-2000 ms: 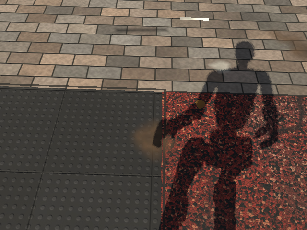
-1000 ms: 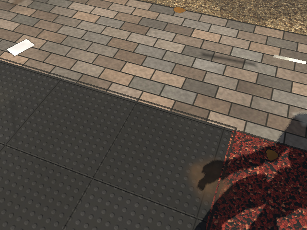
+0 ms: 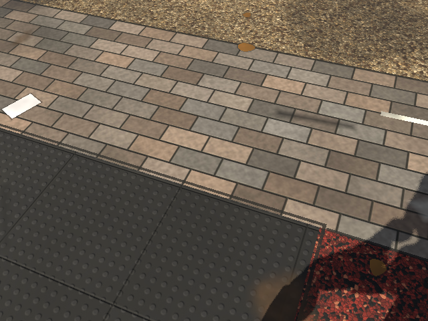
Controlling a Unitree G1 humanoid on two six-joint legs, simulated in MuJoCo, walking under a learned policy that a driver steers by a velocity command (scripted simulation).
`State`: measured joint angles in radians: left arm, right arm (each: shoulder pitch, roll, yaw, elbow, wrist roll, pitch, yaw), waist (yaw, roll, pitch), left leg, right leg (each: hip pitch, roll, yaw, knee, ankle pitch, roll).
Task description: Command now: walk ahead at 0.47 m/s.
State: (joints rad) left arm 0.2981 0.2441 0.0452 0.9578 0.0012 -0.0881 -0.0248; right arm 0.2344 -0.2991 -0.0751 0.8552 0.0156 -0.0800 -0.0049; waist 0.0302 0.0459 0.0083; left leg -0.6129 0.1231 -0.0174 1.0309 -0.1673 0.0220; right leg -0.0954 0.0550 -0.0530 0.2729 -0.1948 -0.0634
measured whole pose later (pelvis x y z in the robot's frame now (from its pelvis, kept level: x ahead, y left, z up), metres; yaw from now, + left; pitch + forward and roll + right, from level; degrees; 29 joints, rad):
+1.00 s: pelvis +0.35 +0.01 -0.01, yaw +0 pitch -1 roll +1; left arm 0.14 0.24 0.04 0.99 0.00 -0.01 0.03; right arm 0.15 -0.26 -0.02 1.03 0.00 0.00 -0.02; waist -0.01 0.00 0.04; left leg -0.17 0.00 0.04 0.46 -0.28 0.00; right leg -0.23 -0.02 0.00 0.50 -0.25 0.01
